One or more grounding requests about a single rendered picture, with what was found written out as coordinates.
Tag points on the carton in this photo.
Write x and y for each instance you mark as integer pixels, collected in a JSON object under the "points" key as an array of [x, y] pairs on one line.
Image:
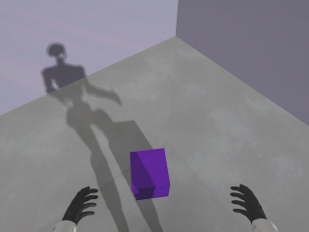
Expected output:
{"points": [[149, 174]]}

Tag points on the left robot hand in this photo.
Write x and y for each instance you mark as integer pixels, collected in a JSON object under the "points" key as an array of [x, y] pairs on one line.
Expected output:
{"points": [[74, 211]]}

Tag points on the right robot forearm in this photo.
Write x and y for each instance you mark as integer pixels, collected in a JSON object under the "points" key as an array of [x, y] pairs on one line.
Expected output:
{"points": [[263, 225]]}

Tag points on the right robot hand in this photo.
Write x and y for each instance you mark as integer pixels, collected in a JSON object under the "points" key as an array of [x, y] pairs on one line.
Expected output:
{"points": [[251, 204]]}

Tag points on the left robot forearm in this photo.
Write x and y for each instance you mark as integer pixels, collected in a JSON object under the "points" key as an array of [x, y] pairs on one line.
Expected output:
{"points": [[65, 226]]}

